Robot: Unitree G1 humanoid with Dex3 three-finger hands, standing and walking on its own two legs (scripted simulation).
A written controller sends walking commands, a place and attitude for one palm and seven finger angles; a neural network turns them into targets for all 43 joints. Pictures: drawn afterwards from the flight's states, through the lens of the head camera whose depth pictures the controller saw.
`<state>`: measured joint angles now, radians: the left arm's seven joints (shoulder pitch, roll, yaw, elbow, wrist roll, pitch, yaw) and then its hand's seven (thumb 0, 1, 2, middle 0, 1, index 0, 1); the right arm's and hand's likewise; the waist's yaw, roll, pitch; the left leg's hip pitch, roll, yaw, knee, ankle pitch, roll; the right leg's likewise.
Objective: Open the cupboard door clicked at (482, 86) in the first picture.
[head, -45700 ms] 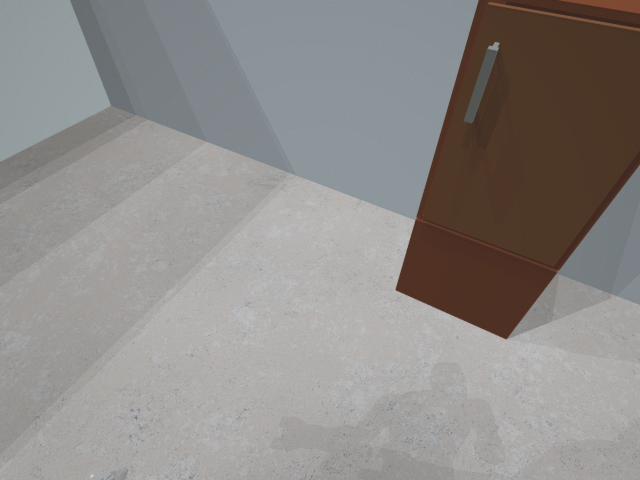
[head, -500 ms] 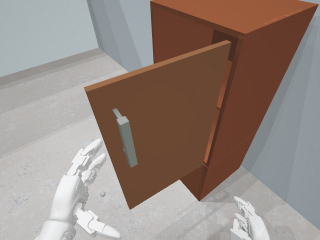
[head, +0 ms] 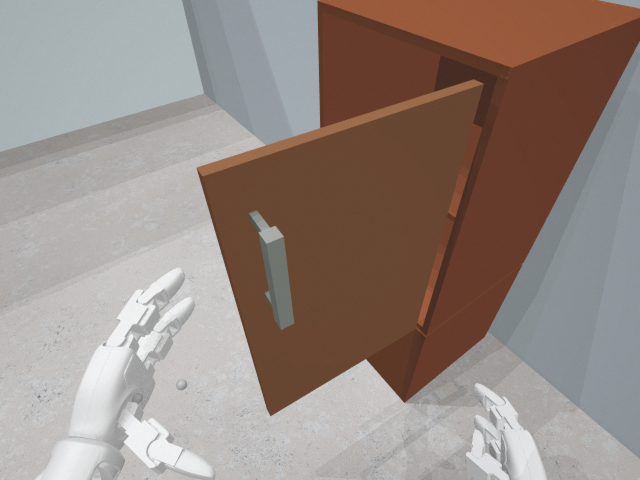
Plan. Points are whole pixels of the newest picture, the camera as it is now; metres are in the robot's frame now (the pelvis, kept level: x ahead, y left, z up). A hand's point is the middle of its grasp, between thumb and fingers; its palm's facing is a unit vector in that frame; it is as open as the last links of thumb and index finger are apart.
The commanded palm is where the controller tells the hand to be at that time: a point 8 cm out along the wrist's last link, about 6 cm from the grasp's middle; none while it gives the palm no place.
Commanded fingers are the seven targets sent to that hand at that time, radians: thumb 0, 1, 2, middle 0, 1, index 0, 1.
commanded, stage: draw the hand back to the body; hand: left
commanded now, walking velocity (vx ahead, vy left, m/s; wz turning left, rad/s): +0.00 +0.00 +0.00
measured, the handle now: (271, 272) +0.33 +0.09 +0.12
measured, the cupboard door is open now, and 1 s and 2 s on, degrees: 86 86 86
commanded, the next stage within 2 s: step back with the hand held close in 1.40 s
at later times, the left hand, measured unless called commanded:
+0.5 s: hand (111, 367) +0.19 +0.22 +0.14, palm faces +0.23 -0.93 -0.29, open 15.1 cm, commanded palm +0.15 +0.27 +0.16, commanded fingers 0.00 0.03 0.52 -0.17 -0.30 -0.17 -0.30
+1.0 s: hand (65, 324) +0.21 +0.26 +0.17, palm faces +0.41 -0.82 -0.40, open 9.3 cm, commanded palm +0.17 +0.31 +0.19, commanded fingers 0.00 0.90 0.90 -0.20 -0.30 -0.20 -0.30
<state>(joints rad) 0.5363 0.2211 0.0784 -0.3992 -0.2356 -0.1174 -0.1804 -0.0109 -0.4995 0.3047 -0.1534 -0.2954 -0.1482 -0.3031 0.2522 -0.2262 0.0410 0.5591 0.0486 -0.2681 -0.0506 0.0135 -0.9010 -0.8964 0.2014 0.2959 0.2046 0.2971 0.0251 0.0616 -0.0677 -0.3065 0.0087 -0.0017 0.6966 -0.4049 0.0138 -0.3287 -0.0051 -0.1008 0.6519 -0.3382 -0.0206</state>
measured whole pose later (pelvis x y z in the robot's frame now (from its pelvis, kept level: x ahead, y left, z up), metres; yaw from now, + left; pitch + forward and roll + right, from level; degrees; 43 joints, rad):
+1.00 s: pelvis +0.02 +0.01 +0.02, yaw -2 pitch -3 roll -1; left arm 0.51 0.34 0.30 -0.42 -0.06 -0.09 0.14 0.01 0.56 0.76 -0.20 -0.30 -0.19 -0.30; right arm 0.20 -0.22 0.01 0.63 0.00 -0.11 -0.06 0.01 -0.90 -0.90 0.20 0.30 0.21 0.30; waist 0.06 0.06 0.01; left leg -0.07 0.00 0.04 0.44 -0.31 0.03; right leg -0.11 0.00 -0.06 0.41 -0.24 0.00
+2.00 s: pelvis -0.04 +0.03 +0.01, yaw -4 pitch +0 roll +0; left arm 0.59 0.45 0.43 -0.54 -0.04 -0.18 0.14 0.02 0.89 0.90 -0.22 -0.30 -0.21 -0.31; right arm 0.18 -0.21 -0.02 0.55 0.01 -0.02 -0.07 0.01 -0.90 -0.90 0.20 0.30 0.20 0.30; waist 0.00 -0.03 0.06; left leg -0.26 -0.01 0.09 0.53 -0.27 0.05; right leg -0.32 -0.01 -0.01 0.50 -0.17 0.01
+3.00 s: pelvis -0.22 +0.02 +0.01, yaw -7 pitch +1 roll +0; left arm 0.60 0.45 0.44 -0.50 -0.07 -0.20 0.14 0.01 0.89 0.90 -0.22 -0.30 -0.21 -0.31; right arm 0.21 -0.24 -0.01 0.63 0.02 -0.08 -0.08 0.01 -0.90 -0.90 0.20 0.30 0.21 0.30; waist 0.00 -0.02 -0.04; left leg -0.35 -0.03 0.04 0.54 -0.23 0.06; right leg -0.12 0.02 -0.02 0.51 -0.41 -0.01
